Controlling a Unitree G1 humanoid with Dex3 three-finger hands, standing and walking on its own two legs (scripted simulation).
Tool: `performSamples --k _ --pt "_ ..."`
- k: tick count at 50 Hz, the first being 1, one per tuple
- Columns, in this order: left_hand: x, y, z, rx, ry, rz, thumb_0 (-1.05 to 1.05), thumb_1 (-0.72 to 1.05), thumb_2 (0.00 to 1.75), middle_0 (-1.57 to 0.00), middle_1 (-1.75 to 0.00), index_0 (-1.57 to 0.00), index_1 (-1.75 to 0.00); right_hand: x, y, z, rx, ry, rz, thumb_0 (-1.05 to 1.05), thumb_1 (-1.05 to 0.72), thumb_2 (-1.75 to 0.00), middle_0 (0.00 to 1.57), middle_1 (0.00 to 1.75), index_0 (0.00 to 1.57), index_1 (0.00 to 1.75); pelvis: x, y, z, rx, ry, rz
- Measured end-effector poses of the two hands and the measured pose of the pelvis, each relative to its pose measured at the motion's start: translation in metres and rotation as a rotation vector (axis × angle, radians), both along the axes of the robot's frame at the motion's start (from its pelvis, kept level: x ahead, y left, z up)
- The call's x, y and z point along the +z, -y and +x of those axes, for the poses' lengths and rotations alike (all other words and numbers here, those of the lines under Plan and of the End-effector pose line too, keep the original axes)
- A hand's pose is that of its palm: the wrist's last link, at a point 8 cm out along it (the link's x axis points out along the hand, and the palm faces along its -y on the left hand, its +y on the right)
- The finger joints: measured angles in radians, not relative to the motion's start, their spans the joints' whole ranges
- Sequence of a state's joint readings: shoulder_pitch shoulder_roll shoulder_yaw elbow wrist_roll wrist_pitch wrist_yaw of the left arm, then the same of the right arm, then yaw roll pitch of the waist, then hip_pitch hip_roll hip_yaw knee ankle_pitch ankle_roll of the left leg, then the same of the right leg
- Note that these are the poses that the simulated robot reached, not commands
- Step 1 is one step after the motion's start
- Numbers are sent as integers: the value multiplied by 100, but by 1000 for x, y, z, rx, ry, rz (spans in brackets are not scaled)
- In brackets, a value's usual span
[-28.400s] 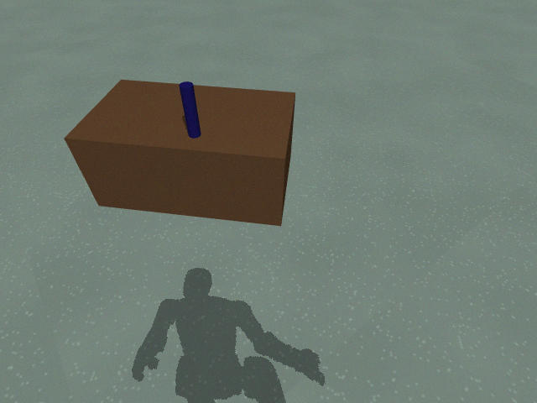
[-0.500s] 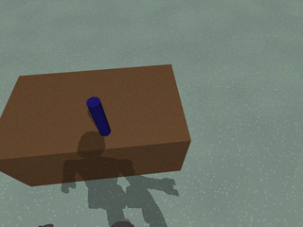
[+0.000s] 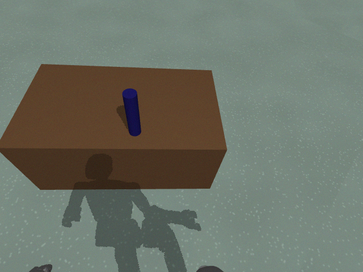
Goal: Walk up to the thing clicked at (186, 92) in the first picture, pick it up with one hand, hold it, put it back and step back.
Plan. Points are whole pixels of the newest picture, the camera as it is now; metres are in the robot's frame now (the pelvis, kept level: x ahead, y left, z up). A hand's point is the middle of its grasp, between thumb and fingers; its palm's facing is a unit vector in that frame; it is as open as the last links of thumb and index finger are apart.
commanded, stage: step back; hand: left
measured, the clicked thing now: (132, 114) +0.72 +0.20 -0.23
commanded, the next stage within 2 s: none
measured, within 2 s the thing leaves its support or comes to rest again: neither
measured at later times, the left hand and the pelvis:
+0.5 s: hand out of the picture -0.04 +0.24 -0.14, palm faces +0.03 -0.90 -0.43, open 7.4 cm; pelvis -0.17 -0.04 -0.01, yaw +3 degrees
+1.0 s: hand out of the picture -0.29 +0.21 -0.15, palm faces -0.01 -0.91 -0.41, open 7.4 cm; pelvis -0.34 -0.06 -0.01, yaw -1 degrees
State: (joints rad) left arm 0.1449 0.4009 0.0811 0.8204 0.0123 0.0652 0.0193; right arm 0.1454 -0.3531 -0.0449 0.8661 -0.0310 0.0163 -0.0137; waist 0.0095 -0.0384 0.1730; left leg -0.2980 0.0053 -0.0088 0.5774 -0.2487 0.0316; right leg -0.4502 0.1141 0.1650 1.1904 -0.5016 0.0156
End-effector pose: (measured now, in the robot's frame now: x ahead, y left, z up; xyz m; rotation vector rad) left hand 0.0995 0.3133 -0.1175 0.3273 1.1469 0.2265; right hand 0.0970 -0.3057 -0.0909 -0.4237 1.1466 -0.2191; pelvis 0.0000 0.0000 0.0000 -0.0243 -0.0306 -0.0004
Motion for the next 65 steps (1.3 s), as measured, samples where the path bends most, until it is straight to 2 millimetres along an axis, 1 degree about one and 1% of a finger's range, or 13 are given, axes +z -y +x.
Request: performSamples --k 5,9,15,22,27,30,34,38,44,48,51,58,65 --pt "-4 9 -45 -18 -65 17 1 90 90 -21 -30 -21 -30 -3 13 -19 -1 62 6 1 -90 -90 20 31 21 30 -5 11 -34 -36 3 6" --pt "-5 24 -79 -38 -73 37 1 90 90 -21 -30 -21 -30 -18 33 -42 -8 88 25 1 -90 -90 20 31 21 30 -15 26 -64 -60 5 16" --pt "14 45 -130 -20 -65 42 1 90 90 -21 -30 -21 -30 -28 48 -94 -49 38 54 1 -90 -90 20 30 21 30 -7 37 -101 -38 10 44" --pt "25 42 -147 -15 34 76 1 90 90 -21 -30 -21 -30 -34 49 -163 -22 -71 44 1 -90 -90 20 30 21 30 -6 39 -144 25 -3 49" --pt "12 29 -163 -11 111 61 1 90 90 -21 -30 -21 -30 -38 39 -201 16 -109 20 1 -90 -90 20 30 21 30 -18 31 -184 79 1 42" --pt "5 26 -183 2 97 44 1 90 90 -21 -30 -21 -30 -33 31 -223 23 -106 26 1 -90 -90 20 30 21 30 -16 28 -206 72 17 46" --pt "6 29 -217 24 58 23 1 90 90 -21 -30 -21 -30 -19 30 -243 24 -76 20 1 -90 -90 20 31 21 30 -7 31 -230 61 9 17" --pt "4 35 -259 18 16 18 1 90 90 -21 -30 -21 -30 -12 35 -252 32 -21 13 1 -90 -90 20 31 21 30 -5 37 -257 33 0 7" --pt "-3 51 -326 -10 -56 42 1 90 90 -21 -30 -21 -30 -24 56 -272 39 61 33 1 -90 -90 20 31 21 30 -16 53 -306 -18 -5 10" --pt "4 64 -376 5 -91 41 1 90 90 -21 -30 -21 -30 -29 64 -301 6 49 52 1 -90 -90 20 30 21 30 -12 61 -331 -19 6 19" --pt "13 65 -401 27 -100 54 1 90 90 -21 -30 -21 -30 -29 67 -327 -2 24 64 1 -90 -90 20 30 21 30 -7 61 -345 -7 3 45" --pt "16 46 -427 67 -15 70 1 90 90 -21 -30 -21 -30 -37 63 -386 31 -95 51 1 -90 -90 20 30 21 30 -10 55 -371 70 -1 38" --pt "10 38 -442 76 -41 34 1 90 90 -21 -30 -21 -30 -27 47 -416 13 -76 70 1 -90 -90 20 30 21 30 -4 52 -382 64 16 52"
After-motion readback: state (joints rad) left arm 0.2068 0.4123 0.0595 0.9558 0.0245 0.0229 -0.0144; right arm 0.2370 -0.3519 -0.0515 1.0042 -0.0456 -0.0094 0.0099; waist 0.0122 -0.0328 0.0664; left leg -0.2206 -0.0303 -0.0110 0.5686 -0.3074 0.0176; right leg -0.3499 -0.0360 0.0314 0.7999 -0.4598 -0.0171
